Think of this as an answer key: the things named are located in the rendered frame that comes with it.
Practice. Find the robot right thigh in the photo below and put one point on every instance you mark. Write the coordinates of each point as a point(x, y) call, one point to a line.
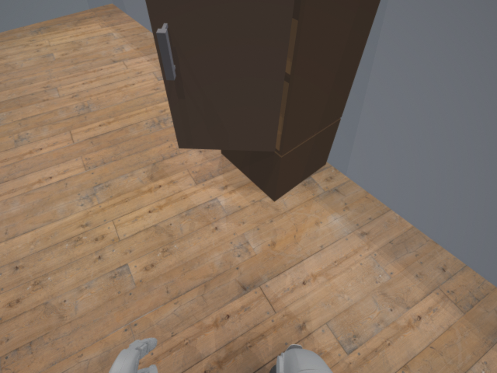
point(298, 360)

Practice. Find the robot right shin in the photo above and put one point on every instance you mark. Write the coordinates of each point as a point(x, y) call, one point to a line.
point(294, 346)

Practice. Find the handle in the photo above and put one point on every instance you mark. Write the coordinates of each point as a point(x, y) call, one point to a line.
point(166, 53)

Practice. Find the cupboard door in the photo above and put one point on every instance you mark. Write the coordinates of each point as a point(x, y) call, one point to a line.
point(230, 58)

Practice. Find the robot left hand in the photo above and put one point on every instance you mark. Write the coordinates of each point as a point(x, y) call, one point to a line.
point(128, 359)

